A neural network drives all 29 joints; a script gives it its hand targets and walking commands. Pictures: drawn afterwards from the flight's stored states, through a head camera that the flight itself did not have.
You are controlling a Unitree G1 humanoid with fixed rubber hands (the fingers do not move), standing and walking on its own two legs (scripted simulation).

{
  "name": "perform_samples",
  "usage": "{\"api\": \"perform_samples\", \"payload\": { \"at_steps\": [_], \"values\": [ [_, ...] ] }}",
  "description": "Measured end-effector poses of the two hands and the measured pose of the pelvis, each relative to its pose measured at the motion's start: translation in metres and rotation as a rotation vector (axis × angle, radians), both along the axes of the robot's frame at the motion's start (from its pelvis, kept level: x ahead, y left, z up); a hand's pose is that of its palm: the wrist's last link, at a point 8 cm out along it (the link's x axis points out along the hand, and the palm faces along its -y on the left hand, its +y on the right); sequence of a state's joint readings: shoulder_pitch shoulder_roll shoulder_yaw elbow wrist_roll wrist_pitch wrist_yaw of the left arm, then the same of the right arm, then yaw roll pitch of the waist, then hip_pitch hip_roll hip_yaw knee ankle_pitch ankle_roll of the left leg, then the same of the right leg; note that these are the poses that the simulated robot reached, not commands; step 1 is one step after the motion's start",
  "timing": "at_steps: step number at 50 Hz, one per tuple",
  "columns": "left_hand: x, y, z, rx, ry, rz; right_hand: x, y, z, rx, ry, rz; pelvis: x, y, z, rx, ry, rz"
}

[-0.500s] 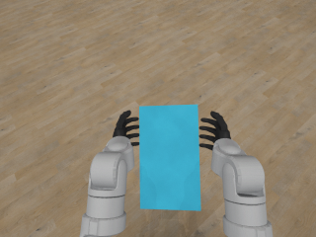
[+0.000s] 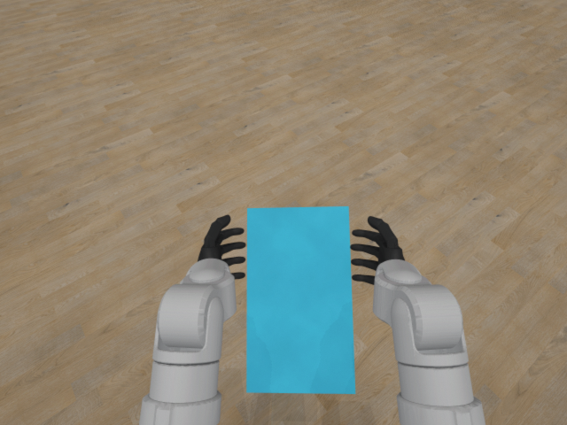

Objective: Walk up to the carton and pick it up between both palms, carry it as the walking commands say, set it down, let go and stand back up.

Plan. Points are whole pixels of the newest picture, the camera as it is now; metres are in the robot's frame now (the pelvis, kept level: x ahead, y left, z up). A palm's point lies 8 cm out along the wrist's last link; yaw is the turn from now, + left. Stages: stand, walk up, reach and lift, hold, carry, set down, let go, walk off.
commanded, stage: carry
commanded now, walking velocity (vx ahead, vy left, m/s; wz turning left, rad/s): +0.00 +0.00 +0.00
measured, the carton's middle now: (299, 290) +0.33 +0.00 -0.04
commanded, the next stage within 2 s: none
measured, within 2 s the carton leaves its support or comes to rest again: neither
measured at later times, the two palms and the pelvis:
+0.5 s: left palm (204, 134) +0.59 +0.18 +0.07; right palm (329, 140) +0.58 -0.05 +0.07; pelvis +0.30 +0.08 -0.01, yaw -4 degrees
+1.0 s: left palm (192, 44) +0.93 +0.26 +0.08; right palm (285, 50) +0.92 +0.04 +0.07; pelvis +0.64 +0.16 +0.01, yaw -4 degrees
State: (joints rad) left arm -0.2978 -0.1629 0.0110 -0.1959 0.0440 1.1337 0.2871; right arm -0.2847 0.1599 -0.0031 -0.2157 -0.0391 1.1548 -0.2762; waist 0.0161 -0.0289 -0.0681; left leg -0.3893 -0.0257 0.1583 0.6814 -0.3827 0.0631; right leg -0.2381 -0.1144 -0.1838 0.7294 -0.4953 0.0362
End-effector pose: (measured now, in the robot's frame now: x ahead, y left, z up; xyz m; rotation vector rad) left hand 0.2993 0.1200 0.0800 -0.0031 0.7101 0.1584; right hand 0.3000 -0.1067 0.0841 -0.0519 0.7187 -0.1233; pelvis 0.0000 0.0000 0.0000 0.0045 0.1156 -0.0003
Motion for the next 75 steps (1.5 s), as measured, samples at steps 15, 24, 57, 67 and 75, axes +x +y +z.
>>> {"api": "perform_samples", "payload": {
  "at_steps": [15,24,57,67,75],
  "values": [
    [0.173,0.022,-0.013,0.017,0.021,-0.065,0.160,0.020,-0.015,0.013,0.010,-0.042,0.171,0.035,-0.007,-0.023,0.015,0.011],
    [0.274,0.060,-0.008,-0.040,-0.046,-0.050,0.270,0.056,-0.014,-0.013,-0.017,-0.043,0.283,0.071,-0.008,-0.016,-0.008,-0.063],
    [0.735,0.144,0.009,0.010,-0.061,-0.146,0.701,0.142,-0.002,0.075,-0.062,-0.123,0.735,0.180,0.000,-0.038,-0.020,-0.046],
    [0.832,0.202,0.008,-0.054,-0.067,-0.018,0.838,0.199,0.015,-0.003,-0.071,-0.014,0.850,0.203,0.002,-0.016,-0.011,-0.032],
    [0.936,0.208,0.014,0.004,-0.060,-0.092,0.918,0.205,0.006,0.039,-0.054,-0.083,0.944,0.231,-0.006,-0.053,-0.030,-0.071]
  ]
}}
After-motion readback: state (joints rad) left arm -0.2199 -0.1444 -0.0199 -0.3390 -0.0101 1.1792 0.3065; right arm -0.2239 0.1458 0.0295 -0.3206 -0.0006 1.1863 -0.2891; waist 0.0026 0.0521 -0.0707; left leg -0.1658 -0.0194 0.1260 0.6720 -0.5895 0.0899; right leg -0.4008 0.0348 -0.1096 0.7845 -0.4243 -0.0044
